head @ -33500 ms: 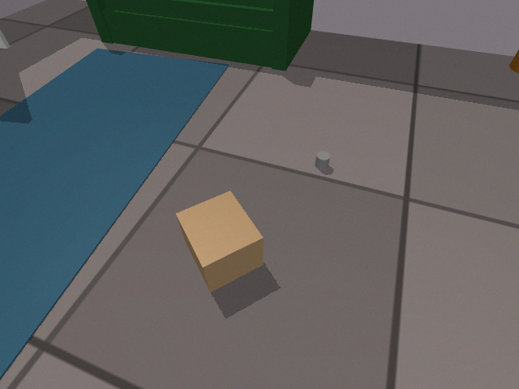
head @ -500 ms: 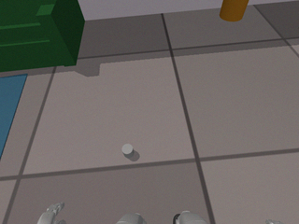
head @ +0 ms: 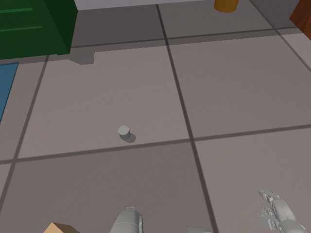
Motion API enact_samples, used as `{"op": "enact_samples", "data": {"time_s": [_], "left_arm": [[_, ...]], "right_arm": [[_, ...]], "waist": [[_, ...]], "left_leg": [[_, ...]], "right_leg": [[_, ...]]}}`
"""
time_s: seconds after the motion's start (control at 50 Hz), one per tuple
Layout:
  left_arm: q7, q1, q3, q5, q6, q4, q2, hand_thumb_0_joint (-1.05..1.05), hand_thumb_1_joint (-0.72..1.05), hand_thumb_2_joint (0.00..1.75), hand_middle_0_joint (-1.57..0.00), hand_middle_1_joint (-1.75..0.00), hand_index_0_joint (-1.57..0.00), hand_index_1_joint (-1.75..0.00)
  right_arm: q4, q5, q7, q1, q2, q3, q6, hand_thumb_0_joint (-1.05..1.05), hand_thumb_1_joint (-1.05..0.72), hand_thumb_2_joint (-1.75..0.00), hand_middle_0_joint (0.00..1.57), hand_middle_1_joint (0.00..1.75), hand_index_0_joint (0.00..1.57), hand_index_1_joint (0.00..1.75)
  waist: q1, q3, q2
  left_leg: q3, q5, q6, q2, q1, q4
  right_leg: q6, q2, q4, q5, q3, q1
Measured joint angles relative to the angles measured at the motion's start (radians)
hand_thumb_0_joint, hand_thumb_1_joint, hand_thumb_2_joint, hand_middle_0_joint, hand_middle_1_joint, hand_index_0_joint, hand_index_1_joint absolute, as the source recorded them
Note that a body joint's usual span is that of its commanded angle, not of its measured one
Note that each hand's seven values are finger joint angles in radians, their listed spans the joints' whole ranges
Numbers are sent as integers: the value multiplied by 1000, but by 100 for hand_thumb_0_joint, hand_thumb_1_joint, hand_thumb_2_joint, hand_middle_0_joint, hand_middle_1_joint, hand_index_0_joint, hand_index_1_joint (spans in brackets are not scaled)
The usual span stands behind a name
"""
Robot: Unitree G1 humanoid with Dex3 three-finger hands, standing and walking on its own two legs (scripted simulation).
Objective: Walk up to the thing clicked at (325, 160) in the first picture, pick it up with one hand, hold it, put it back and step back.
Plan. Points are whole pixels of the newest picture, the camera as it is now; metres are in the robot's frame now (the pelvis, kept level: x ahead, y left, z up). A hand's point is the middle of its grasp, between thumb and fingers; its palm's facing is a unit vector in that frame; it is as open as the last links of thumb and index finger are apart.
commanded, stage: step back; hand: left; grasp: from above
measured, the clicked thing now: (124, 132) +0.76 +0.27 -0.71
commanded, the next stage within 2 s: stand in 1.68 s
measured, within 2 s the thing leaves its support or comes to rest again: neither
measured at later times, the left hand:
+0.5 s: hand out of the picture -0.07 +0.25 -0.13, palm faces +0.10 -0.93 -0.36, open 7.4 cm
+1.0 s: hand out of the picture -0.25 +0.23 -0.12, palm faces +0.11 -0.89 -0.44, open 7.4 cm
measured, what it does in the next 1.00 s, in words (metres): walks backwards: left foot, then right foot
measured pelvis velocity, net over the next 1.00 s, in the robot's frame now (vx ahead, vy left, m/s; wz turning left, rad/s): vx -0.26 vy -0.05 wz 0.11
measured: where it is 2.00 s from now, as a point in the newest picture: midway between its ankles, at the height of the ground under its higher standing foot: outside the picture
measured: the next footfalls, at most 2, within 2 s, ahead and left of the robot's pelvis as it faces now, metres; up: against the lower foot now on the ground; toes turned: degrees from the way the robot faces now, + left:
left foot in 0.34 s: -0.09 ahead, +0.10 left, +0.00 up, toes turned +4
right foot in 0.68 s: -0.23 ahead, -0.18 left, +0.00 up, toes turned +4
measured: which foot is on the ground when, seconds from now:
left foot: down 0.00-0.02, up 0.04-0.32, down 0.34-0.72, up 0.74-0.98, down 1.00-1.00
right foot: down 0.00-0.38, up 0.40-0.66, down 0.68-1.00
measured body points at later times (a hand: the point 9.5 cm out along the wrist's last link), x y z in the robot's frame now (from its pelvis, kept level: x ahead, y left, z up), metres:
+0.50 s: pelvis -0.17 -0.02 +0.01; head -0.12 +0.00 +0.46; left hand -0.07 +0.30 -0.11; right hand -0.06 -0.32 -0.10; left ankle -0.13 +0.10 -0.71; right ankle -0.13 -0.15 -0.64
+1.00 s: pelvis -0.26 -0.05 +0.01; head -0.24 -0.07 +0.46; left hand -0.26 +0.28 -0.09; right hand -0.18 -0.36 -0.12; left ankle -0.26 +0.08 -0.71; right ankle -0.27 -0.18 -0.71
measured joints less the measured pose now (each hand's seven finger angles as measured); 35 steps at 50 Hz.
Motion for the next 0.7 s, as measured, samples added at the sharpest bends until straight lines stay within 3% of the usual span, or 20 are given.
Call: {"op": "enact_samples", "data": {"time_s": [0.02, 0.04, 0.08, 0.1, 0.14, 0.18, 0.24, 0.3, 0.34, 0.38, 0.4, 0.44, 0.46, 0.5, 0.54, 0.6, 0.66, 0.68, 0.7], "left_arm": [[-3, -5, -5, 5, -3, 8, -20, 1, 91, 90, -20, -30, -20, -30], [-9, 2, -10, 10, -5, 6, -31, 1, 91, 90, -20, -30, -20, -30], [-17, 25, -18, 17, -4, -5, -34, 1, 91, 90, -21, -30, -20, -30], [-15, 36, -19, 19, -2, -8, -34, 1, 91, 90, -21, -30, -20, -30], [-10, 45, -20, 19, 2, -8, -40, 1, 91, 90, -21, -30, -20, -30], [-5, 36, -16, 21, 5, -14, -43, 1, 91, 90, -21, -30, -21, -30], [7, 8, -13, 24, -3, -50, -37, 1, 90, 90, -21, -30, -21, -30], [18, -39, -12, 21, -7, -90, -24, 1, 90, 90, -21, -30, -21, -30], [20, -71, -14, 13, -2, -111, -12, 1, 90, 90, -21, -30, -21, -30], [20, -103, -13, 6, 9, -113, 9, 1, 91, 90, -21, -30, -20, -30], [20, -104, -14, 1, 14, -107, 10, 1, 91, 90, -21, -30, -20, -30], [21, -97, -19, -3, 27, -85, -4, 1, 91, 90, -21, -30, -20, -30], [17, -93, -22, -5, 32, -74, -9, 1, 91, 90, -21, -30, -20, -30], [11, -79, -22, -12, 35, -60, -11, 1, 91, 90, -21, -30, -20, -30], [5, -57, -20, -15, 30, -53, -7, 1, 91, 90, -21, -30, -20, -30], [0, -30, -18, -11, 16, -35, -2, 1, 91, 90, -21, -30, -20, -30], [-3, 9, -22, -7, -11, -2, 7, 1, 91, 90, -21, -30, -20, -30], [-3, 21, -21, -4, -22, 17, 7, 1, 91, 90, -21, -30, -20, -30], [1, 18, -19, 1, -31, 47, -11, 1, 91, 90, -21, -30, -20, -30]], "right_arm": [[7, 4, -1, -4, -15, -7, 8, 0, -90, -90, 21, 30, 21, 30], [15, 10, -4, 2, -19, -12, 16, 0, -90, -90, 21, 30, 21, 30], [38, 15, -11, 29, -8, -15, 30, 0, -91, -90, 20, 30, 21, 30], [50, 18, -10, 41, -4, -13, 33, 0, -91, -90, 20, 30, 21, 30], [61, 24, -7, 71, -7, -9, 31, 0, -91, -90, 20, 30, 21, 30], [66, 25, -11, 103, -12, -8, 23, 0, -91, -90, 20, 30, 21, 30], [78, 22, -18, 135, -14, -3, 17, 0, -91, -90, 20, 30, 21, 30], [89, 14, -19, 153, -2, 0, 13, 0, -91, -90, 20, 30, 21, 30], [92, 9, -14, 162, 9, 2, 6, 0, -91, -90, 20, 30, 21, 30], [108, 0, -9, 146, 42, 2, 6, 0, -91, -90, 20, 30, 21, 30], [108, -5, -3, 143, 51, 6, 9, 0, -91, -90, 20, 30, 21, 30], [99, -11, 9, 142, 49, 14, 11, 0, -91, -90, 20, 30, 21, 30], [96, -14, 9, 141, 47, 15, 9, 0, -91, -90, 21, 30, 21, 30], [90, -20, 5, 135, 47, 18, 10, 0, -90, -90, 21, 30, 21, 30], [81, -19, 4, 119, 46, 18, 10, 0, -90, -90, 21, 30, 21, 30], [59, -16, 4, 84, 35, 10, 6, 0, -90, -90, 21, 30, 21, 30], [39, -16, 9, 44, 20, 4, 3, 0, -90, -90, 21, 30, 21, 30], [35, -16, 12, 32, 14, 2, 5, 0, -90, -90, 21, 30, 21, 30], [38, -15, 13, 20, -1, -4, 8, 0, -90, -90, 21, 30, 21, 30]], "waist": [[-13, 10, 45], [-22, 3, 63], [2, -28, 28], [16, -40, 6], [14, -61, -8], [1, -76, -5], [-10, -67, 1], [-26, -38, -5], [-36, -22, -19], [-20, 15, -90], [-11, 17, -106], [-30, -1, -79], [-42, -10, -62], [-40, -34, -53], [-30, -55, -55], [-16, -64, -49], [1, -72, -45], [4, -74, -38], [-5, -59, 8]], "left_leg": [[-33, 3, 10, 15, -11, 13], [-69, -62, 16, -3, -27, 36], [-100, -236, 12, -89, -64, 183], [-106, -269, 12, -127, -72, 264], [-134, -269, 14, -184, -78, 394], [-149, -258, 10, -207, -64, 457], [-136, -286, -2, -191, 10, 388], [-85, -307, -2, -148, 101, 194], [-50, -224, 7, -124, 174, 5], [-13, -145, 27, -160, 197, -45], [2, -137, 33, -162, 193, -43], [-16, -125, 42, -130, 168, -28], [-30, -112, 43, -113, 160, -34], [-32, -74, 40, -90, 148, -69], [-22, -38, 35, -74, 128, -99], [-10, -1, 35, -55, 88, -112], [22, 7, 31, -34, 41, -79], [29, 2, 26, -24, 23, -53], [4, -6, 31, 3, 12, -21]], "right_leg": [[-9, 24, -9, 17, -27, 6], [-15, 27, -5, 27, -44, -2], [-27, -8, 14, 39, -20, -39], [-30, -26, 8, 53, -1, -50], [-26, -49, -31, 92, 6, -61], [-24, -57, -60, 126, -7, -80], [-26, -56, -70, 162, -31, -116], [-26, -65, -48, 181, -71, -152], [-20, -78, -4, 180, -94, -185], [-16, -114, 41, 182, -62, -207], [-20, -103, 65, 130, -37, -220], [-19, -32, 209, -48, -4, -251], [-20, 3, 296, -86, 11, -261], [-25, 50, 444, -86, 53, -272], [-21, 65, 516, -62, 75, -255], [-3, 34, 401, -63, 57, -159], [-2, -21, 97, -75, 23, -23], [-6, -29, -21, -39, 11, 26], [-11, -1, -60, -5, -12, 52]]}}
